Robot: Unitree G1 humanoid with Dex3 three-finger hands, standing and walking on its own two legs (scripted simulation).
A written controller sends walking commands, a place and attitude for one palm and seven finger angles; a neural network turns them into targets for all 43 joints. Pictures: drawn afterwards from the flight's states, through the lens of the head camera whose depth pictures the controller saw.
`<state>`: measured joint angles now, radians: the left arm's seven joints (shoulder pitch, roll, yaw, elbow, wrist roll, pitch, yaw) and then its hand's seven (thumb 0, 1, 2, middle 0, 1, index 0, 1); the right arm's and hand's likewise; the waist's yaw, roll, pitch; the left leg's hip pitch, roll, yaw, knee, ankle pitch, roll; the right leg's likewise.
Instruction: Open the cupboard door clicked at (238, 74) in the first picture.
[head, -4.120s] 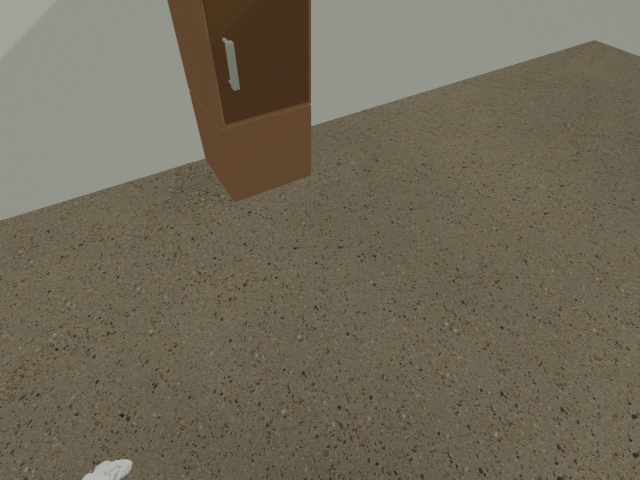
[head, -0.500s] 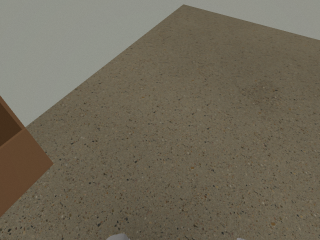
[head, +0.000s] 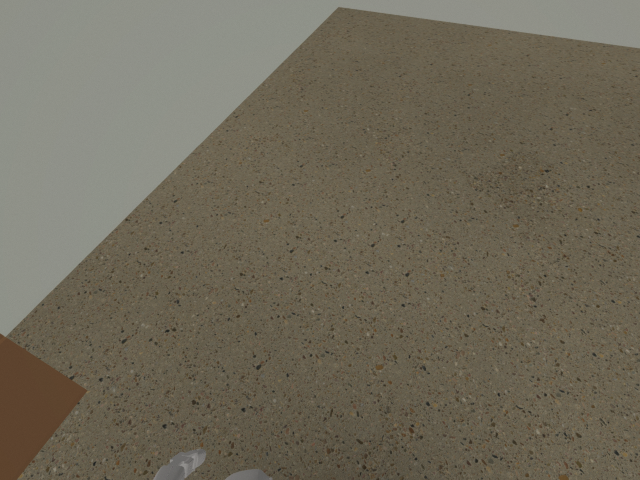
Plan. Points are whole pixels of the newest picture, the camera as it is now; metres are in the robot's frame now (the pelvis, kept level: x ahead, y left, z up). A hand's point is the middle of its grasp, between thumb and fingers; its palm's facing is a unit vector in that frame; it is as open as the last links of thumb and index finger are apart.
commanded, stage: turn to face it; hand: left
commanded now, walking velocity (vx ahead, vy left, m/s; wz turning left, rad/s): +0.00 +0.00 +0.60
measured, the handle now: out of the picture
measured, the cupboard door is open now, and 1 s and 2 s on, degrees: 0 0 0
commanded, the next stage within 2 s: take the last steps up to it in 1.76 s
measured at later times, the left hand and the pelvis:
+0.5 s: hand out of the picture +0.03 +0.26 -0.16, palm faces +0.32 -0.91 -0.27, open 7.3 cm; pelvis +0.01 +0.03 +0.01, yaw +16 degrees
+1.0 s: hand out of the picture -0.06 +0.16 -0.15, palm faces +0.57 -0.78 -0.26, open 7.3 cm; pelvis -0.01 -0.04 +0.01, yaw +36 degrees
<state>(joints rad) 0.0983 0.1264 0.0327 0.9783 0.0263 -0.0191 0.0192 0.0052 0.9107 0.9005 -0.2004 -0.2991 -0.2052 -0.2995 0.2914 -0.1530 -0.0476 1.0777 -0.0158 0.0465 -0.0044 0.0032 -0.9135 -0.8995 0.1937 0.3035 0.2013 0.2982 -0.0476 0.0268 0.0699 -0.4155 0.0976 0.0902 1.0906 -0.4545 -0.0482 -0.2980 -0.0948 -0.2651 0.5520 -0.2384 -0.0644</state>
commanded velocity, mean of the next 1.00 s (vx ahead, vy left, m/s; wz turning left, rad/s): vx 0.00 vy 0.00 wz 0.60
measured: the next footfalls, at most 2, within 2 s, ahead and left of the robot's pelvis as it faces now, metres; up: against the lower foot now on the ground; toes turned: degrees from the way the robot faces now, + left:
left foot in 0.24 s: +0.06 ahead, +0.14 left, +0.00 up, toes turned +18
right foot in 0.68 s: +0.09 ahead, -0.11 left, +0.00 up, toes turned +20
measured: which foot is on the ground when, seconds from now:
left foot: up 0.00-0.22, down 0.24-0.68, up 0.70-1.00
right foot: down 0.00-0.24, up 0.26-0.66, down 0.68-1.00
